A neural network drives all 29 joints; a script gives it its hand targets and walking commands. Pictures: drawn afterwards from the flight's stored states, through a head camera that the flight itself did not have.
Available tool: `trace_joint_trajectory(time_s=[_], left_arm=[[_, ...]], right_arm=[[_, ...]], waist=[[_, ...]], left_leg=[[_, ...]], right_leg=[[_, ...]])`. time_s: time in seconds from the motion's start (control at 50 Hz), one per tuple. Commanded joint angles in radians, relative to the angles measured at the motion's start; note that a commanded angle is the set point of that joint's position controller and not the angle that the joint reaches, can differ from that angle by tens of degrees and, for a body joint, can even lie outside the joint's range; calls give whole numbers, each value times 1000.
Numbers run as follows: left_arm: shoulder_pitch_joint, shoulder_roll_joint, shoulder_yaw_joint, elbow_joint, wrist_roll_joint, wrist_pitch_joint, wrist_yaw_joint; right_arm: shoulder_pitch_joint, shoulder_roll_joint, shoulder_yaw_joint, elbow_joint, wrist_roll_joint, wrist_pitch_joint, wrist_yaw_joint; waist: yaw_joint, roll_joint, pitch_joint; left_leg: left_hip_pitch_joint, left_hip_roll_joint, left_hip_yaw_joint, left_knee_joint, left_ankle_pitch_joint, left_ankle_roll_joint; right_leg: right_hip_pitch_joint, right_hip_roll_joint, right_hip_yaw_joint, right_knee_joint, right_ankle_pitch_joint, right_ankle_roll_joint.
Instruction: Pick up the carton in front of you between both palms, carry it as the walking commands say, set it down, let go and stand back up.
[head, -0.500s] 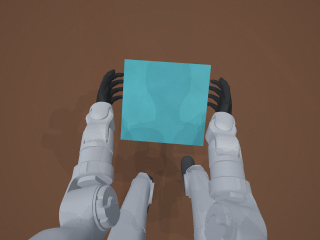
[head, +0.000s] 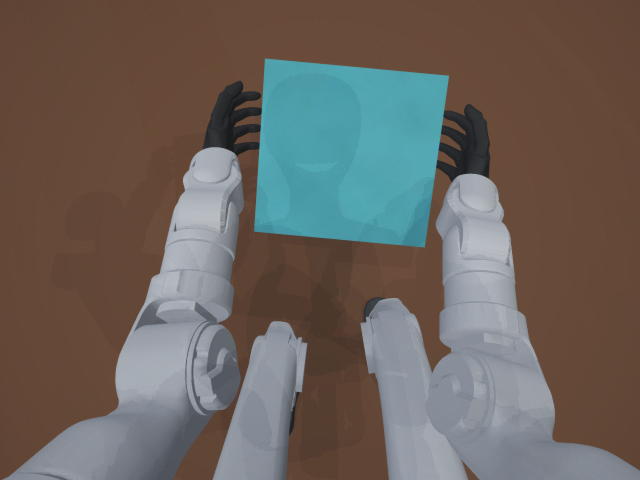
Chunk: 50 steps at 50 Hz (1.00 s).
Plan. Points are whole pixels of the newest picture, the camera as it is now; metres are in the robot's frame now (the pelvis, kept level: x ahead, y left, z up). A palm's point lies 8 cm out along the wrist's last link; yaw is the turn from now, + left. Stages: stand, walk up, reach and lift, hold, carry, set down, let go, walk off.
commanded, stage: set down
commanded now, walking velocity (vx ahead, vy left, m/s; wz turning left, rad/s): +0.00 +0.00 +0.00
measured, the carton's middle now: (343, 159) +0.50 -0.05 -0.22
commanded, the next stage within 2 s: none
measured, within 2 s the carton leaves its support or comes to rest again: rests again in 1.22 s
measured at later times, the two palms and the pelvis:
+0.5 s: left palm (262, 145) +0.54 +0.07 -0.25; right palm (444, 183) +0.46 -0.21 -0.26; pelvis -0.03 -0.01 -0.11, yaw +3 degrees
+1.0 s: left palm (266, 139) +0.57 +0.07 -0.32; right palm (433, 170) +0.49 -0.21 -0.32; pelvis -0.03 +0.00 -0.16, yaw +2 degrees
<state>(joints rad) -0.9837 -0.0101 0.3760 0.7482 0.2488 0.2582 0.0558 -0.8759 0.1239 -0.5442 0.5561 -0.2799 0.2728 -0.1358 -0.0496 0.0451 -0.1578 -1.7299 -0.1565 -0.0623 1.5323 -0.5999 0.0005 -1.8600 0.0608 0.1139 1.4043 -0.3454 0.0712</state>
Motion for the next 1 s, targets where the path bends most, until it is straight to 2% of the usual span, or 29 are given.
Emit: trace_joint_trajectory(time_s=[0.0,0.02,0.1,0.12,0.2,0.28,0.32,0.34,0.36,0.46,0.52,0.54,0.56,0.58,0.6,0.62,0.64,0.7,0.72,0.74,0.76,0.78,0.8,0.82,0.84,0.92,0.94,0.96,0.98], left_arm=[[-633,-891,-556,-53,-190,-59,-217],[-661,-882,-557,-29,-184,-47,-215],[-719,-870,-547,-5,-182,-28,-203],[-732,-865,-557,28,-177,-24,-202],[-755,-834,-498,82,-186,-20,-208],[-845,-775,-485,118,-211,-20,-215],[-889,-768,-486,113,-206,-18,-220],[-873,-778,-459,168,-207,-16,-220],[-873,-767,-448,186,-210,-20,-220],[-993,-662,-472,215,-246,-32,-209],[-1038,-548,-443,207,-239,-37,-209],[-1023,-562,-439,291,-222,-23,-211],[-1068,-531,-439,248,-230,-30,-210],[-1049,-568,-458,281,-245,-26,-209],[-1068,-549,-448,251,-242,-30,-213],[-1099,-542,-480,218,-283,-39,-212],[-1127,-527,-497,217,-288,-41,-206],[-1089,-580,-506,320,-256,-27,-211],[-1075,-592,-498,303,-259,-31,-214],[-1081,-592,-512,290,-256,-37,-215],[-1068,-563,-493,286,-210,-34,-208],[-1036,-596,-469,325,-225,-28,-210],[-1042,-583,-470,287,-204,-32,-208],[-1017,-568,-437,373,-207,-18,-208],[-1021,-552,-432,351,-188,-18,-202],[-965,-556,-422,394,-155,-8,-189],[-915,-556,-374,432,-123,3,-192],[-931,-539,-393,404,-133,0,-187],[-923,-555,-381,419,-131,6,-190]], right_arm=[[-684,810,585,12,162,-42,259],[-662,791,552,47,136,-36,265],[-788,768,565,-19,183,-19,276],[-765,766,530,52,169,-10,278],[-923,743,566,-43,211,-10,268],[-975,665,513,-24,171,-8,257],[-983,670,493,2,185,-4,249],[-966,665,485,20,171,-8,244],[-1012,640,486,-3,195,-21,240],[-1094,580,458,3,201,-18,215],[-1149,565,467,29,232,-12,206],[-1149,546,428,54,216,-15,205],[-1176,540,433,50,244,-11,205],[-1160,517,414,60,210,-17,205],[-1171,527,423,62,234,-13,204],[-1157,514,441,35,239,-21,205],[-1206,512,432,-20,269,-30,210],[-1154,484,329,133,227,-30,224],[-1134,453,300,116,229,-35,229],[-1086,466,268,162,191,-32,236],[-1094,485,233,184,178,-23,250],[-1081,462,223,175,163,-26,258],[-1081,473,218,177,171,-26,266],[-1090,441,184,192,147,-26,269],[-1052,465,172,200,147,-21,275],[-993,416,106,247,106,-13,303],[-1015,412,95,228,108,-9,317],[-971,387,86,238,83,-7,325],[-951,380,61,256,68,-6,332]], waist=[[-62,22,-1123],[-96,15,-1062],[-39,62,-1114],[-89,103,-1031],[-38,30,-1074],[-120,-13,-1025],[-81,42,-1030],[-136,21,-1016],[-103,48,-1002],[-129,17,-968],[-83,-30,-900],[-124,2,-863],[-85,9,-877],[-150,4,-876],[-83,20,-872],[-150,-1,-935],[-143,28,-972],[-196,165,-715],[-177,215,-722],[-228,213,-687],[-149,225,-628],[-221,227,-645],[-203,233,-670],[-244,203,-606],[-207,229,-620],[-229,246,-568],[-195,251,-518],[-241,227,-536],[-242,249,-506]], left_leg=[[243,-42,52,-101,463,-63],[233,-26,21,-93,481,-64],[255,-40,54,-28,446,-60],[187,-25,47,-35,424,-68],[112,-44,78,33,364,-42],[-17,-47,77,85,276,-41],[-21,-47,111,113,261,-41],[-27,-47,81,131,248,-42],[-63,-47,99,140,251,-42],[-145,-43,104,198,193,-35],[-175,-27,109,262,165,-23],[-195,-22,98,252,123,-21],[-169,-24,109,271,144,-18],[-174,-23,95,271,161,-33],[-180,-18,111,287,187,-26],[-141,-19,98,317,230,-27],[-125,-19,108,328,242,-23],[-202,-16,102,333,192,-37],[-146,-1,93,333,233,-39],[-163,-2,73,349,242,-46],[-141,9,65,330,277,-37],[-115,6,58,333,288,-43],[-121,-9,67,340,272,-47],[-169,5,50,341,257,-36],[-121,9,51,330,283,-33],[-58,25,20,335,365,-41],[-39,23,8,335,392,-34],[-33,25,10,329,375,-41],[-36,24,5,337,391,-36]], right_leg=[[770,82,-167,121,430,-19],[730,79,-178,134,419,-15],[657,73,-174,194,375,-12],[645,74,-175,190,363,-21],[658,61,-193,265,373,9],[691,60,-197,292,350,-6],[678,61,-192,314,332,-1],[658,60,-203,326,318,7],[648,56,-195,335,327,-1],[684,50,-199,403,315,1],[674,41,-174,427,274,11],[649,45,-194,444,248,9],[601,40,-193,456,245,10],[664,34,-204,466,278,4],[600,39,-192,472,273,7],[657,33,-203,500,323,-3],[625,42,-207,513,350,-5],[507,33,-183,502,318,-20],[451,22,-196,522,307,-14],[447,23,-190,531,320,-27],[349,17,-193,544,307,-15],[350,22,-210,533,309,-21],[355,34,-215,532,309,-24],[330,21,-225,550,287,-22],[281,19,-220,543,271,-23],[174,5,-235,567,237,-12],[77,6,-236,568,188,-12],[124,7,-239,563,215,-18],[75,9,-237,557,196,-18]])
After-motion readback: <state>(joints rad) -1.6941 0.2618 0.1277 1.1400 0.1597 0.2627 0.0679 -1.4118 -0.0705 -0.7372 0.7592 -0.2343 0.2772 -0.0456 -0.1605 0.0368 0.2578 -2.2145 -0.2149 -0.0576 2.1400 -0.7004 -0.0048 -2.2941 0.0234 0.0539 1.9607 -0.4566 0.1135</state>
